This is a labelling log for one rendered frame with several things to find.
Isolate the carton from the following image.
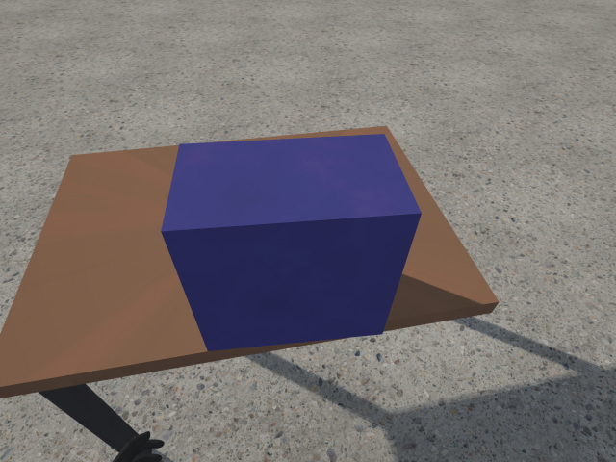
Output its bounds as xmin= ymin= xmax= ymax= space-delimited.
xmin=161 ymin=134 xmax=422 ymax=351

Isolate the table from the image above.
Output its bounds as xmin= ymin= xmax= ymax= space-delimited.
xmin=0 ymin=126 xmax=499 ymax=456

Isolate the left robot hand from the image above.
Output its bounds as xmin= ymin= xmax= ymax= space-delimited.
xmin=113 ymin=431 xmax=164 ymax=462

